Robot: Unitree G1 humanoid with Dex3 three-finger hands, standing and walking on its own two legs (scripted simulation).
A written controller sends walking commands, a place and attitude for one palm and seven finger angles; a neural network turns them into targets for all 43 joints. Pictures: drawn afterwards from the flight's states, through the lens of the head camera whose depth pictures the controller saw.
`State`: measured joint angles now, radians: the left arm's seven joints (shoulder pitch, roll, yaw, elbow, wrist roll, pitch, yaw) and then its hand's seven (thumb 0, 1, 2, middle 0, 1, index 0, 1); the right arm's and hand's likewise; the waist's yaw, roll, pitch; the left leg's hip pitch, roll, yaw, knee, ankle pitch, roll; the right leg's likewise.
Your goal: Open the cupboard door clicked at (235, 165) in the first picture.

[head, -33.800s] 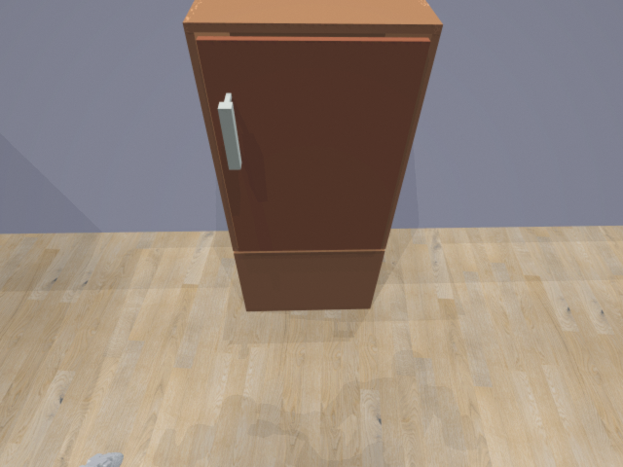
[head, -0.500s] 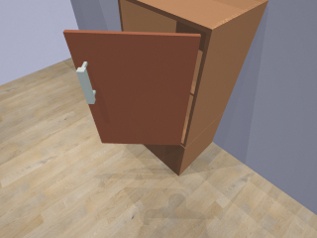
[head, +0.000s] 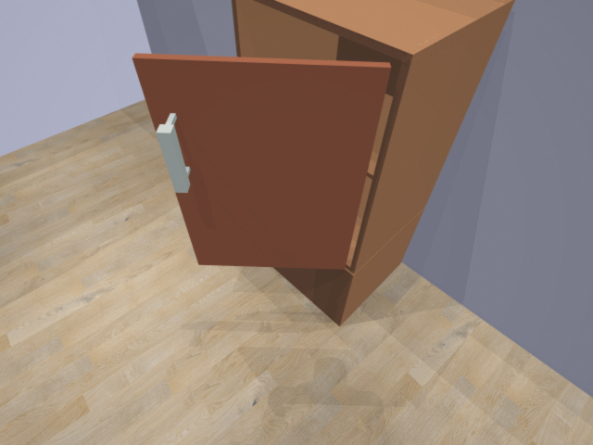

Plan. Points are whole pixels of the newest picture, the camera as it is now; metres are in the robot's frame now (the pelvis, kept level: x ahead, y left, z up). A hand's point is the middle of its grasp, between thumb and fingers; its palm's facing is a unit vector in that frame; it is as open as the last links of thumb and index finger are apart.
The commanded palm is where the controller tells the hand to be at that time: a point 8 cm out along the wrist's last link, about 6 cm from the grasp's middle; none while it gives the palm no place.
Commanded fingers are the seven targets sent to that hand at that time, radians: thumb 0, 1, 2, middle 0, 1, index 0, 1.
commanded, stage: shuffle to correct the standing spot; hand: left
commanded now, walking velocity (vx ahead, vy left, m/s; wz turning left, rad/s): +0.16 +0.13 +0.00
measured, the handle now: (177, 153) +0.59 +0.27 +0.04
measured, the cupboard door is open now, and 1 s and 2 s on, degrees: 44 44 44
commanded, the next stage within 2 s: come to a stop and stand still in 0.18 s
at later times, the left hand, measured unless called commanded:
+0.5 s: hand out of the picture +0.11 +0.19 -0.18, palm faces +0.03 -0.97 -0.23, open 7.4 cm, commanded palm none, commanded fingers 0.00 0.90 0.90 -0.20 -0.30 -0.20 -0.30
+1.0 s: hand out of the picture +0.05 +0.25 -0.18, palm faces +0.04 -0.97 -0.23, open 7.4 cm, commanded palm none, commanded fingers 0.00 0.90 0.90 -0.20 -0.30 -0.20 -0.30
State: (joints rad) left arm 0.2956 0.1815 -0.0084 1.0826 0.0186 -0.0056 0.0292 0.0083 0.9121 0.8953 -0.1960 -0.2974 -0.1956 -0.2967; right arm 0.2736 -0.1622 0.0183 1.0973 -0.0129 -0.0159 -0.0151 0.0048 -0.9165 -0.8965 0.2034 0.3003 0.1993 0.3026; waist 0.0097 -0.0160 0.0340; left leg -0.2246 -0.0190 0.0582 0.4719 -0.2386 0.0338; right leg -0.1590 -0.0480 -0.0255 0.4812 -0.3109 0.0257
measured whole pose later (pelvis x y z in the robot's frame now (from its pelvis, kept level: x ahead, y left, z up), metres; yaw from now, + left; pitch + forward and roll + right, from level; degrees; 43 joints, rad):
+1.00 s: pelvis +0.02 +0.05 -0.01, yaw +1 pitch -3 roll +0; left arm 0.27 0.21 0.01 1.00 0.03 0.04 0.03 0.01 0.92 0.89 -0.20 -0.30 -0.20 -0.30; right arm 0.24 -0.17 -0.01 0.92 -0.02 0.01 -0.01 0.00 -0.91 -0.90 0.20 0.30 0.20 0.30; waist 0.01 -0.01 0.02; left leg -0.24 -0.03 0.10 0.57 -0.29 0.07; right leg -0.27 -0.06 -0.05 0.58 -0.26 0.01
